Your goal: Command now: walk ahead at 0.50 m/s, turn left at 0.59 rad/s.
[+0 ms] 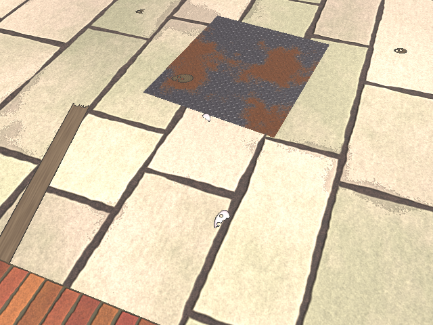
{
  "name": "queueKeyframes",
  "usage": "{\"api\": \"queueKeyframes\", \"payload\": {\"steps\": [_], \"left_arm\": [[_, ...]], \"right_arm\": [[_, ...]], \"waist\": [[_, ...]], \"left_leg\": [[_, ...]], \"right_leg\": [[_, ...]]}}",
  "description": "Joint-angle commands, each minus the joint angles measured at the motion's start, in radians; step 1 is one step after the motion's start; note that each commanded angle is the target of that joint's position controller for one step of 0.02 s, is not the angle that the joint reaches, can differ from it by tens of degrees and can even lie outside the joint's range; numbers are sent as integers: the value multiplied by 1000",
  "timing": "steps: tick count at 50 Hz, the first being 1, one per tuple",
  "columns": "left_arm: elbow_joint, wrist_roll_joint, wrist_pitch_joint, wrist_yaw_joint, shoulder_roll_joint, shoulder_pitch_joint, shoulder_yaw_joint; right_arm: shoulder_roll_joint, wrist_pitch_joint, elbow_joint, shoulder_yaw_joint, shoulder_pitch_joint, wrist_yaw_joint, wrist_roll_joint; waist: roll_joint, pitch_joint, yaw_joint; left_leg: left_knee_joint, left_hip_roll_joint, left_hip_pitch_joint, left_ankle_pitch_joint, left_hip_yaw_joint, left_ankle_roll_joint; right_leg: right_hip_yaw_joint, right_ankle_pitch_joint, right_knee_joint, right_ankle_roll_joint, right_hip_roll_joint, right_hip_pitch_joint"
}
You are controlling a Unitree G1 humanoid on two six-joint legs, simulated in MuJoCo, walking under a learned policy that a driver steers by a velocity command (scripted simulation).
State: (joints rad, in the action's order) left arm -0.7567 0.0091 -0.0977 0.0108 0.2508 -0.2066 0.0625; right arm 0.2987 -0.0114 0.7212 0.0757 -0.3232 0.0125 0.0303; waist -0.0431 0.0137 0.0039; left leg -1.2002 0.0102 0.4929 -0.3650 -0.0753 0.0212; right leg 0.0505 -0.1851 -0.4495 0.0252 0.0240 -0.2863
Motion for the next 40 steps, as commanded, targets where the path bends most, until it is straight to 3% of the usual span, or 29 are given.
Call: {"api": "queueKeyframes", "payload": {"steps": [1,4,8,11,13,15,16,17,18,19,20,21,22,23,24,26,27,29,30,31,33,36,40], "left_arm": [[28,-4,-16,-1,109,-15,30],[2,1,-17,-3,150,-29,47],[-26,-10,-6,-4,171,-48,49],[-66,-25,4,-1,200,-112,52],[-92,-33,17,-1,218,-138,55],[-109,-47,30,-7,243,-136,59],[-115,-50,36,-12,250,-113,57],[-119,-37,37,-16,215,-119,43],[-86,-9,31,-19,160,-120,18],[-70,3,12,-7,71,-214,-15],[-79,-40,-3,3,180,-149,15],[-59,-67,-6,9,208,-83,25],[-66,-57,-3,3,192,-70,24],[-75,-40,8,-1,188,-72,29],[-83,-41,26,-2,172,-95,30],[-85,-40,58,-7,122,-113,24],[-80,-33,66,-10,106,-106,20],[-80,-25,73,-9,109,-116,25],[-67,-36,71,-8,137,-81,39],[-53,-44,62,-6,143,-40,46],[-38,-36,49,4,129,3,47],[-22,-20,54,27,99,29,42],[42,-11,79,54,88,151,35]], "right_arm": [[56,-1,-91,22,9,-6,4],[42,2,-117,16,64,-9,-5],[11,-15,-135,-2,165,-32,-8],[11,-30,-173,-8,267,-49,-8],[21,-36,-201,-4,308,-58,-4],[49,-36,-207,9,276,-58,-6],[79,-35,-183,28,181,-54,-10],[133,-35,-127,58,11,-45,-9],[225,-30,-103,85,-143,-27,-17],[270,-36,-106,80,-121,-32,-7],[162,-41,-106,47,-107,-40,-7],[130,-49,-99,34,-60,-46,-15],[114,-55,-95,30,-6,-50,-20],[86,-62,-91,23,40,-54,-25],[65,-70,-88,19,71,-54,-32],[54,-88,-65,22,82,-46,-35],[70,-91,-44,29,74,-41,-40],[99,-102,-22,41,55,-32,-49],[93,-111,-23,37,56,-31,-49],[84,-117,-7,37,56,-17,-39],[94,-122,9,40,60,4,-29],[77,-110,28,38,26,21,-35],[80,-100,45,39,-52,39,-34]], "waist": [[158,8,8],[118,15,15],[99,31,53],[78,75,88],[94,87,85],[126,49,39],[129,-13,-30],[113,-123,-107],[-13,-253,-161],[-235,-380,-75],[-141,-348,-113],[-102,-206,-103],[-45,-146,-69],[-37,-101,-41],[-49,-92,-12],[-20,-75,8],[-15,-64,12],[13,-65,14],[27,-33,12],[1,-6,10],[-17,42,9],[-2,30,-12],[3,94,-76]], "left_leg": [[47,100,198,60,-36,-9],[183,115,241,169,-41,-20],[419,101,168,357,20,-4],[545,73,133,367,63,16],[594,57,141,294,78,38],[640,25,64,207,109,72],[689,-6,-97,244,134,96],[663,-34,-374,309,134,123],[669,162,-690,274,-142,208],[813,347,-864,79,-597,349],[864,350,-830,63,-575,316],[868,324,-692,206,-396,278],[873,289,-577,337,-291,251],[897,261,-472,432,-197,235],[929,243,-411,426,-143,223],[983,239,-352,455,-82,233],[998,244,-337,486,-56,240],[985,264,-357,516,-20,244],[1001,238,-357,452,15,220],[999,251,-393,388,16,182],[986,217,-355,313,89,154],[892,239,-354,267,134,158],[765,298,-427,197,126,149]], "right_leg": [[-252,22,272,161,-272,145],[-161,157,288,176,-290,177],[-22,212,292,152,-259,180],[8,196,297,156,-276,208],[5,251,268,150,-305,281],[18,435,184,131,-319,343],[58,600,67,106,-299,328],[97,659,-124,81,-258,224],[130,354,-466,28,-180,-40],[3,-393,-757,-6,-17,-319],[-126,-391,-850,8,-55,-413],[-119,-318,-848,21,-92,-440],[-121,-248,-804,18,-126,-409],[-134,-195,-751,8,-150,-361],[-150,-156,-717,3,-168,-310],[-145,-124,-659,-17,-154,-270],[-148,-93,-646,-28,-150,-278],[-176,47,-640,-34,-147,-326],[-192,121,-589,-29,-133,-371],[-246,179,-523,-20,-139,-421],[-238,366,-370,-24,-118,-415],[-212,503,-311,-17,-109,-403],[-199,466,-263,-1,-110,-545]]}}
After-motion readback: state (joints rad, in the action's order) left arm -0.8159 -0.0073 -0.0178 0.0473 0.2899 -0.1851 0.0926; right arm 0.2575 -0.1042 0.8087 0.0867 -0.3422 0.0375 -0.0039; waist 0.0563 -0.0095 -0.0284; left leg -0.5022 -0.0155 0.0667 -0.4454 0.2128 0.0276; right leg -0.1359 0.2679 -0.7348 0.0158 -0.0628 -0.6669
